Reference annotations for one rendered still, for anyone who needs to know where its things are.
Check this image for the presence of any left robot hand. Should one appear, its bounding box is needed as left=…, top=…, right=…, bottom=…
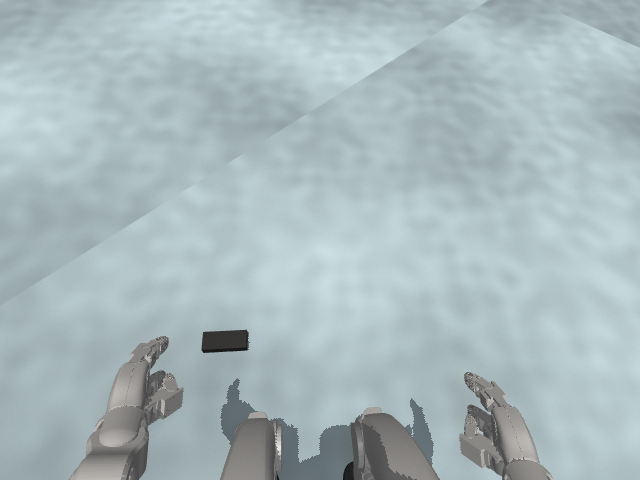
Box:
left=106, top=336, right=183, bottom=426

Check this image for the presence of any small box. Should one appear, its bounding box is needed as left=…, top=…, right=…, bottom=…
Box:
left=201, top=330, right=248, bottom=353

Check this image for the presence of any left robot arm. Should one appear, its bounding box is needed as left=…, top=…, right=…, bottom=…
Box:
left=69, top=406, right=149, bottom=480

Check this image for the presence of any right robot arm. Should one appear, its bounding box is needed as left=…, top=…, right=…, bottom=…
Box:
left=502, top=460, right=553, bottom=480

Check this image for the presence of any right robot hand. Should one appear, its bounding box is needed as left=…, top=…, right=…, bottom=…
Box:
left=459, top=372, right=540, bottom=476

